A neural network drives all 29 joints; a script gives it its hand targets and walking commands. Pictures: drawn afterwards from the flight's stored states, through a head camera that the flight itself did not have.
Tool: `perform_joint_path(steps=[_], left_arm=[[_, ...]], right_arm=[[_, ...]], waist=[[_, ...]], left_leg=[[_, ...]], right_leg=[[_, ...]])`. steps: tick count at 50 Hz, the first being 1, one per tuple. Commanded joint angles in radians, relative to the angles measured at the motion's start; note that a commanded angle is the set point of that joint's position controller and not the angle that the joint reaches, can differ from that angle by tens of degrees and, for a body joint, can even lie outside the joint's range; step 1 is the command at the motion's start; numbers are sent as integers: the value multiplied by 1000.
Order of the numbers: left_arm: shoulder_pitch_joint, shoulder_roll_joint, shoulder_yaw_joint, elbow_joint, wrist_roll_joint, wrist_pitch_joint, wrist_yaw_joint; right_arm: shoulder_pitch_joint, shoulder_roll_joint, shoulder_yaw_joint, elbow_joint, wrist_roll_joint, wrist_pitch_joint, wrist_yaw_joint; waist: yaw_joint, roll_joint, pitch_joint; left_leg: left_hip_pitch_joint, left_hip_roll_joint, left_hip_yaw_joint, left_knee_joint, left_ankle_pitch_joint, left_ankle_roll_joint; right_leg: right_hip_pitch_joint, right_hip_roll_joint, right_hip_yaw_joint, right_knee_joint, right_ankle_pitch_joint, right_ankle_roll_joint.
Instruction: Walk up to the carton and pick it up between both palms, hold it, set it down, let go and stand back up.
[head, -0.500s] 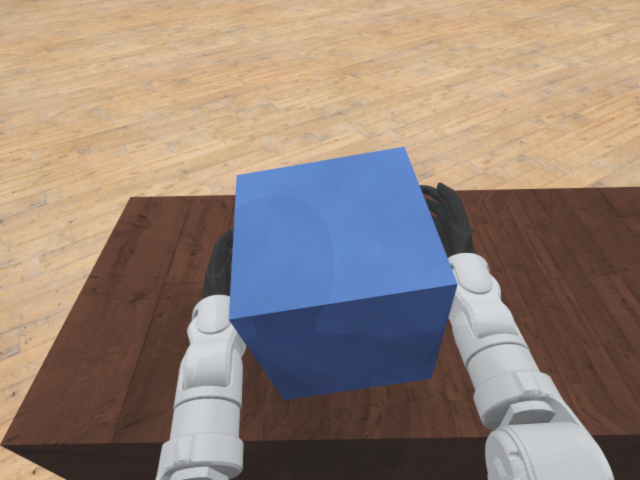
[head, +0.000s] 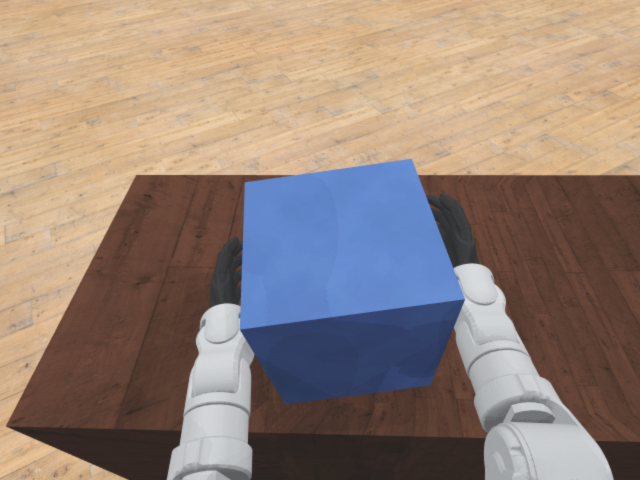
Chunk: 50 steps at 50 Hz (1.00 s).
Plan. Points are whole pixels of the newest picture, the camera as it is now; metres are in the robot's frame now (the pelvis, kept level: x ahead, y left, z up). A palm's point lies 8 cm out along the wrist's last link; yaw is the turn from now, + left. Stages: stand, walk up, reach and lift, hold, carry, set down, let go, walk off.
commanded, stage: set down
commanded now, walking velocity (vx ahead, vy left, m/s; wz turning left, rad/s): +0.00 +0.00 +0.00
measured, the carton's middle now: (343, 290) +0.36 +0.01 +0.04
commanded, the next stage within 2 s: none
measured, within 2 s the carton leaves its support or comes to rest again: rests again in 1.10 s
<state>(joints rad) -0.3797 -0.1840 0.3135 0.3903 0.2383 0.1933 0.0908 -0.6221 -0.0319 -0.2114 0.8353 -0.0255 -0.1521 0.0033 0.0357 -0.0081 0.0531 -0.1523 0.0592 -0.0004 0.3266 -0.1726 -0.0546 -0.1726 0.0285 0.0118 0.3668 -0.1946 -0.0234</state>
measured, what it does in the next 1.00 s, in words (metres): stands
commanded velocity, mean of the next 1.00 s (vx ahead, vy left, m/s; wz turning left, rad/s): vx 0.00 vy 0.00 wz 0.00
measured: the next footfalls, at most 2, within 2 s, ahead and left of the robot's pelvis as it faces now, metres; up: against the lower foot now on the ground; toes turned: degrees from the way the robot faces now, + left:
none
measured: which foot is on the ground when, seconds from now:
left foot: down 0.00-1.00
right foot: down 0.00-1.00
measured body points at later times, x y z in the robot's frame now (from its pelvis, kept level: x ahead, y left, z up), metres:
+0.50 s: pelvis +0.01 -0.01 +0.00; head +0.08 +0.00 +0.44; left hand +0.35 +0.17 +0.00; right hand +0.43 -0.12 +0.03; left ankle +0.00 +0.16 -0.75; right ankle +0.00 -0.10 -0.75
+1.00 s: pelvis +0.03 -0.01 -0.01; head +0.20 -0.01 +0.41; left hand +0.36 +0.17 -0.06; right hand +0.46 -0.11 -0.04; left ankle +0.00 +0.16 -0.75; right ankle +0.00 -0.10 -0.75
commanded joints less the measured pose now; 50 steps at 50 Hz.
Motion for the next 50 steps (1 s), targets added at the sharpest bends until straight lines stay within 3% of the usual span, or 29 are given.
perform_joint_path(steps=[1,3,7,10,15,18,19,22,25,27,28,29,30,31,32,33,34,35,36,37,38,40,42,43,45,47,48,49,50], left_arm=[[-532,-414,-260,-110,96,-144,-49],[-546,-407,-247,-77,100,-151,-43],[-524,-402,-211,-42,114,-175,-34],[-531,-411,-238,-40,86,-204,-27],[-497,-426,-226,13,108,-225,-9],[-550,-419,-222,2,110,-256,-8],[-522,-403,-208,-13,109,-265,-2],[-512,-425,-209,41,104,-287,-2],[-540,-437,-251,-3,92,-327,17],[-500,-435,-243,27,94,-356,26],[-461,-418,-219,80,99,-366,19],[-476,-415,-198,89,99,-379,10],[-505,-412,-223,70,86,-396,14],[-489,-429,-237,81,75,-419,6],[-525,-428,-236,72,75,-435,12],[-499,-432,-222,96,78,-443,13],[-482,-430,-237,101,80,-453,12],[-480,-421,-213,116,86,-466,17],[-472,-425,-234,104,76,-484,14],[-442,-422,-225,121,82,-499,14],[-459,-425,-215,142,80,-524,7],[-471,-445,-250,154,84,-546,17],[-412,-466,-253,180,91,-564,17],[-420,-467,-257,193,68,-581,13],[-414,-449,-242,197,75,-622,15],[-379,-469,-265,217,83,-634,11],[-378,-492,-280,233,79,-643,14],[-388,-475,-260,231,80,-653,16],[-374,-490,-262,252,82,-658,15]], right_arm=[[-454,438,264,-3,-99,-72,147],[-465,422,227,24,-120,-73,150],[-461,409,211,53,-139,-91,156],[-454,393,197,68,-150,-120,150],[-480,381,172,106,-150,-138,154],[-486,383,150,136,-170,-151,156],[-473,372,171,141,-164,-159,158],[-485,388,160,165,-175,-176,156],[-493,362,147,196,-187,-209,160],[-493,381,186,178,-172,-239,154],[-478,391,206,206,-170,-238,147],[-485,400,183,208,-200,-244,142],[-490,395,197,195,-193,-258,137],[-483,425,214,188,-196,-274,130],[-498,411,200,211,-203,-285,132],[-497,413,203,232,-201,-285,133],[-480,409,207,227,-214,-302,129],[-510,403,218,208,-212,-310,128],[-491,415,225,215,-223,-319,124],[-486,439,257,206,-214,-333,116],[-490,463,262,208,-227,-350,110],[-500,438,243,233,-243,-372,109],[-466,451,277,262,-241,-384,107],[-477,449,277,258,-251,-397,107],[-478,467,319,257,-229,-422,105],[-454,470,323,259,-259,-441,94],[-460,473,312,278,-263,-456,90],[-468,450,317,296,-259,-464,97],[-474,448,310,306,-263,-472,91]], waist=[[134,-14,-492],[122,-1,-476],[152,-19,-469],[111,-5,-510],[141,19,-505],[133,13,-532],[157,-3,-551],[153,-6,-554],[144,34,-658],[169,39,-691],[179,9,-674],[165,-26,-674],[161,-9,-735],[146,-35,-735],[148,0,-771],[159,-22,-762],[141,-27,-795],[166,-22,-816],[150,-20,-861],[173,-33,-881],[165,-42,-875],[134,-21,-931],[147,-27,-924],[128,-51,-946],[158,-41,-982],[131,-52,-1013],[119,-48,-1008],[136,-22,-1014],[128,-42,-1003]], left_leg=[[91,-47,96,-13,411,30],[68,-47,100,-20,370,30],[53,-37,102,-14,391,32],[71,-37,96,1,418,28],[69,-32,99,18,447,14],[53,-35,105,21,452,18],[46,-31,105,22,460,21],[9,-33,109,34,480,22],[51,-28,99,57,552,-2],[34,-24,103,81,612,-6],[-25,-31,111,84,590,11],[-73,-40,113,72,539,19],[-104,-41,113,72,531,18],[-120,-43,106,76,559,16],[-154,-46,111,74,526,15],[-155,-44,111,75,536,18],[-165,-44,108,83,548,17],[-184,-46,114,83,547,15],[-201,-48,115,90,560,14],[-240,-49,119,99,569,19],[-291,-59,129,101,555,23],[-339,-59,118,98,545,18],[-362,-62,126,106,587,17],[-379,-60,122,99,557,22],[-427,-60,124,100,540,28],[-518,-67,126,92,531,29],[-548,-64,121,85,521,30],[-590,-62,122,70,513,36],[-548,-56,116,77,536,28]], right_leg=[[99,18,-83,-51,297,39],[77,15,-84,-53,265,35],[29,21,-87,-55,238,27],[4,23,-93,-58,266,22],[-61,33,-90,-76,208,-1],[-74,29,-94,-74,209,6],[-64,33,-92,-67,219,2],[-56,26,-83,-61,267,6],[-117,41,-98,-59,256,-17],[-121,42,-90,-54,338,-20],[-72,27,-71,-44,404,-10],[-34,19,-68,-27,414,4],[-13,16,-67,-12,452,6],[24,22,-66,5,530,13],[14,14,-67,14,514,16],[16,15,-68,16,513,16],[7,19,-69,22,549,16],[15,22,-64,26,554,15],[25,19,-64,39,609,18],[57,16,-49,60,677,22],[86,8,-49,75,736,38],[82,13,-54,102,760,29],[88,13,-52,108,806,29],[102,13,-52,116,826,35],[125,2,-44,142,885,45],[168,-6,-42,166,964,47],[153,-8,-46,172,961,40],[149,-13,-46,183,949,41],[137,1,-55,173,930,39]])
